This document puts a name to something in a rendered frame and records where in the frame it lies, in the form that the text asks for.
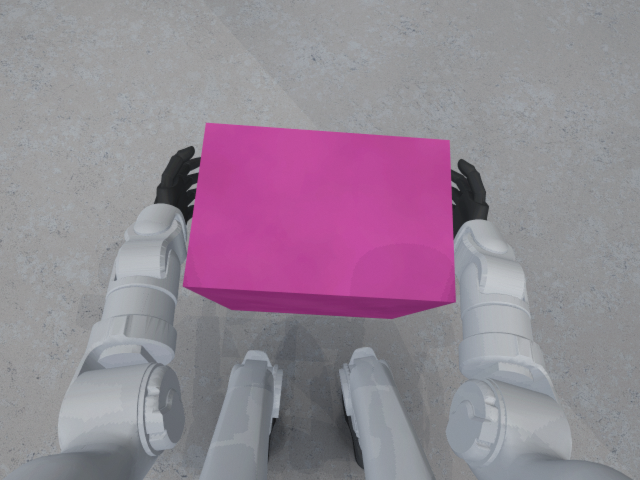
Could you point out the carton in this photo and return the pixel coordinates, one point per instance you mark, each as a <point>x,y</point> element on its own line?
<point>322,223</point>

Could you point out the robot left forearm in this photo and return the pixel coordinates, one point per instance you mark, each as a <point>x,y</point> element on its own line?
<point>137,320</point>

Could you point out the robot foot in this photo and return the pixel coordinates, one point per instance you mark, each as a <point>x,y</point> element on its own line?
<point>356,446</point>
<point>273,422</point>

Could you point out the robot left hand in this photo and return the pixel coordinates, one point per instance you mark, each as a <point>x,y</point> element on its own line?
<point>175,182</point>

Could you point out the robot right hand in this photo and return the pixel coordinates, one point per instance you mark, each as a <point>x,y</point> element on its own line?
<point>470,200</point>

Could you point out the robot right forearm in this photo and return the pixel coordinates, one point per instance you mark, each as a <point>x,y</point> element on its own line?
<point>497,334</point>

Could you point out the left robot upper arm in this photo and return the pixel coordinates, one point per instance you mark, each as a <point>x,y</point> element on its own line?
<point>115,423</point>

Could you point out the right robot upper arm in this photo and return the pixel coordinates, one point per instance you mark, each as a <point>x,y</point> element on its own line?
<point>507,432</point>

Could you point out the left robot foot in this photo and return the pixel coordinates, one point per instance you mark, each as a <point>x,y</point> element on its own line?
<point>273,422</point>

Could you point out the right robot foot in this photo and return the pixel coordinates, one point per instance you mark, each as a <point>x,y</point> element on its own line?
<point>356,446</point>

